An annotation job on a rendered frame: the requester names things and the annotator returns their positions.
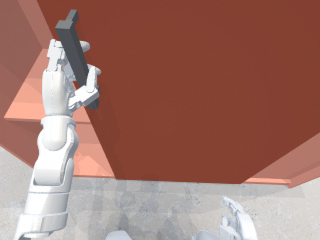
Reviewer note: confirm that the right robot hand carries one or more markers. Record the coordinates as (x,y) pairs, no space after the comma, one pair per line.
(242,228)

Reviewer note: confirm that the wardrobe door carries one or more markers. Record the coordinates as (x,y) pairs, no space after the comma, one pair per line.
(298,161)
(199,91)

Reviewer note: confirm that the left robot thigh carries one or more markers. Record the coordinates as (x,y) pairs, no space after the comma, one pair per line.
(118,235)

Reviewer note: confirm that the handle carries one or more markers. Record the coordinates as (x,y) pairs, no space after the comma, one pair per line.
(69,39)

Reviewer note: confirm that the left robot forearm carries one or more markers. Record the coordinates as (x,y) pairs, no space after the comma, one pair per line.
(51,180)

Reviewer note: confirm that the left robot hand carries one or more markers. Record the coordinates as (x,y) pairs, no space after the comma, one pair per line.
(57,83)

